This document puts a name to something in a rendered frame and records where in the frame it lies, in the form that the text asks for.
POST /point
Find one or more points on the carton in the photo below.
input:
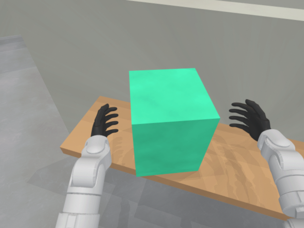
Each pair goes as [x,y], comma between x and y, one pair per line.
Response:
[173,120]

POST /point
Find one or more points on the right robot upper arm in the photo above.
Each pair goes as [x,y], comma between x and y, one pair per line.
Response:
[294,223]

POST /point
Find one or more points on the robot right hand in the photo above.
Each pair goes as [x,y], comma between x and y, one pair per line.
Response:
[256,121]

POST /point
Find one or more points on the table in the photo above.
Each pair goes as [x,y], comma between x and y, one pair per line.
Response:
[232,171]

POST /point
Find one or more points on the robot left forearm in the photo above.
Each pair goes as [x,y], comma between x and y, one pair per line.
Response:
[86,185]

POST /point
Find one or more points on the robot left hand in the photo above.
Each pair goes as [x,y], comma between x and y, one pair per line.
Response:
[100,125]

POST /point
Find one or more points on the robot right forearm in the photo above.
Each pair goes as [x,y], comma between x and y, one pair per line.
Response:
[287,168]

